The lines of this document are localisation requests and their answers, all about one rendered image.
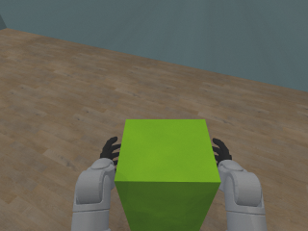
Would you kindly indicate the robot right hand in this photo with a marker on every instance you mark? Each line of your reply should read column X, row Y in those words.
column 223, row 152

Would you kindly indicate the robot left hand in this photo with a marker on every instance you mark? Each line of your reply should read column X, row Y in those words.
column 109, row 148

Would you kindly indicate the robot right forearm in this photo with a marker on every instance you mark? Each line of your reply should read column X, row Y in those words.
column 243, row 198

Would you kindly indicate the carton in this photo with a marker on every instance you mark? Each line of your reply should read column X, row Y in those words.
column 166, row 174

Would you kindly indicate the robot left forearm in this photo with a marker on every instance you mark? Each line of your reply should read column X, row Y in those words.
column 92, row 197

